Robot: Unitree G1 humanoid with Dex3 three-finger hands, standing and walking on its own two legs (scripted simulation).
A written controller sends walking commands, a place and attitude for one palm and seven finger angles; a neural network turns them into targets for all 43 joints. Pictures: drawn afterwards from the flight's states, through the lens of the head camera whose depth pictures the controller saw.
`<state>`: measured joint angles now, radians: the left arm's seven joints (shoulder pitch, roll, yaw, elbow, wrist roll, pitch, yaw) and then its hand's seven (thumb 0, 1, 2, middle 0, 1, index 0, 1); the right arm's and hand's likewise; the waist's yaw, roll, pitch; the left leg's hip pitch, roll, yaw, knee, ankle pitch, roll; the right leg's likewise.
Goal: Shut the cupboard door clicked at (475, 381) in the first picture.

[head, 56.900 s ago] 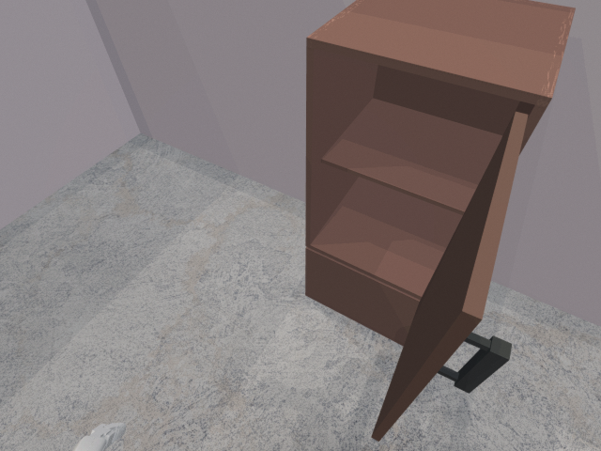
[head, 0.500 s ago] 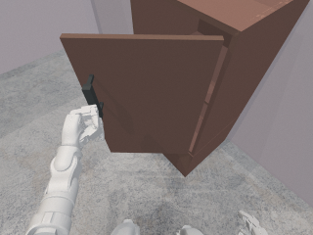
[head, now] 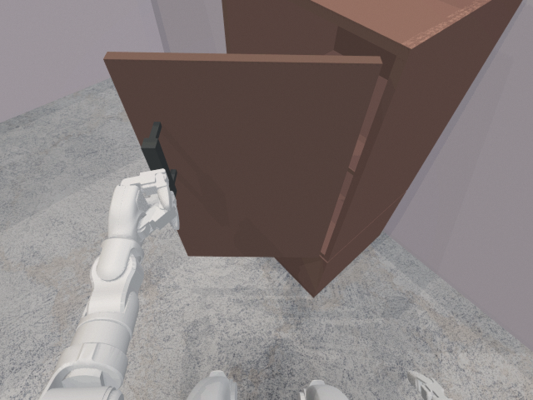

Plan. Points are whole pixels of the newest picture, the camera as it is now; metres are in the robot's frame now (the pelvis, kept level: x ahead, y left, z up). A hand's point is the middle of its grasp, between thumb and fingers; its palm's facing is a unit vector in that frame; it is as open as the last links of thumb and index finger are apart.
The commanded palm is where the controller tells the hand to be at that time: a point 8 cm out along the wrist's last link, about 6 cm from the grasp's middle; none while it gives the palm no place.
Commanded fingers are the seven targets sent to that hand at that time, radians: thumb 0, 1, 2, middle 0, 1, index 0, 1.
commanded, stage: push the door shut along its arc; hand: left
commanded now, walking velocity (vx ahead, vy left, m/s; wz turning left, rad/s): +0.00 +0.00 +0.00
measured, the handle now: (163, 162) +0.48 +0.18 +0.06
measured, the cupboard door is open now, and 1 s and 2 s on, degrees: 48 33 16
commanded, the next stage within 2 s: pull the fist back off the door in 1.88 s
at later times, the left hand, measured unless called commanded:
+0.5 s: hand (179, 185) +0.43 +0.14 +0.06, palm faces -0.10 -0.99 -0.04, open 3.1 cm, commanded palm +0.42 +0.19 +0.06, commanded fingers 0.00 0.90 0.90 -1.30 -1.50 -1.30 -1.50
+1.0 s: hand (193, 156) +0.49 +0.13 +0.06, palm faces -0.23 -0.97 -0.03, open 3.1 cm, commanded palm +0.49 +0.17 +0.06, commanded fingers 0.00 0.90 0.90 -1.30 -1.50 -1.30 -1.50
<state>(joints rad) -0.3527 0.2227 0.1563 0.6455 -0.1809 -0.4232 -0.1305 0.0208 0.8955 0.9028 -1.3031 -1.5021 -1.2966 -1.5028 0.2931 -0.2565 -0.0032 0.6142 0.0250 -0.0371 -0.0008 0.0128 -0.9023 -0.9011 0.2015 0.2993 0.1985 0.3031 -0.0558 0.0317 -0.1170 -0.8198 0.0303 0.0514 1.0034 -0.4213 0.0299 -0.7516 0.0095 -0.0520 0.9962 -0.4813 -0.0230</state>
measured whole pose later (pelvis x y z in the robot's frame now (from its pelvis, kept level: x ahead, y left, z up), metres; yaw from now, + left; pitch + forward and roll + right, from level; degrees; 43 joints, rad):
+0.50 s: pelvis -0.01 +0.00 -0.01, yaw +1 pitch +15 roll -1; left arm -0.65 0.31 0.20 0.97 -0.17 -0.44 -0.24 0.02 0.89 0.90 -1.33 -1.50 -1.30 -1.50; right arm 0.32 -0.27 0.01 0.64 0.03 -0.02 -0.01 0.01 -0.90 -0.90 0.20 0.30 0.20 0.30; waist -0.09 0.03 -0.11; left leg -0.90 0.03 0.04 1.05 -0.42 0.03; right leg -0.83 0.01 -0.07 1.04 -0.48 -0.03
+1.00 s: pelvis -0.01 +0.00 -0.03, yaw +0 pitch +21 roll -3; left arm -0.95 0.44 0.24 1.19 -0.13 -0.38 -0.34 0.02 0.90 0.90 -1.30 -1.50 -1.29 -1.50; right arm 0.37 -0.28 0.01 0.67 0.02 -0.03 0.01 0.01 -0.90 -0.90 0.20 0.30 0.20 0.30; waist -0.17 0.05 -0.12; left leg -1.07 0.04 0.02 1.14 -0.44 0.03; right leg -0.98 0.02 -0.08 1.10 -0.49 -0.03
